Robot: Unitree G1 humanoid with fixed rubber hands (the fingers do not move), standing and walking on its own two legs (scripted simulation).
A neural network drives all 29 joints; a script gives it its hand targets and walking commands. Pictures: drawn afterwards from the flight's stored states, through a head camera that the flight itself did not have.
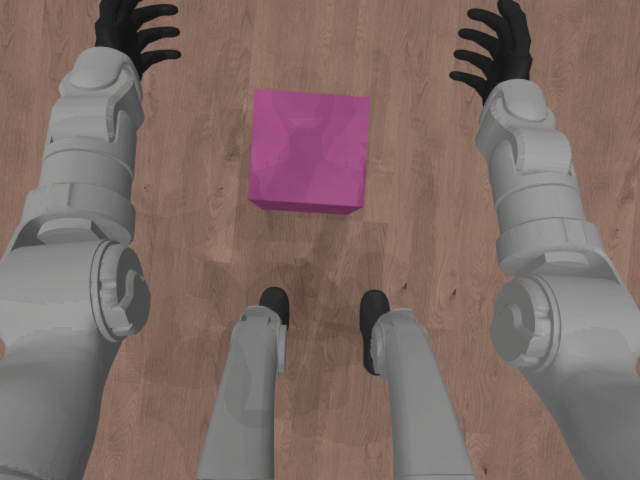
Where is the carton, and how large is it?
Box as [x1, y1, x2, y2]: [248, 89, 369, 214]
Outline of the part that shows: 255,89 248,199 262,209 348,214 363,206 369,97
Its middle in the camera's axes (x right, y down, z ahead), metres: -0.02 -0.17 +0.83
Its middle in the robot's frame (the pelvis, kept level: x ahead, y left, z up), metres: +0.52 +0.03 -0.52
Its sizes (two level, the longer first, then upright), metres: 0.210 0.200 0.250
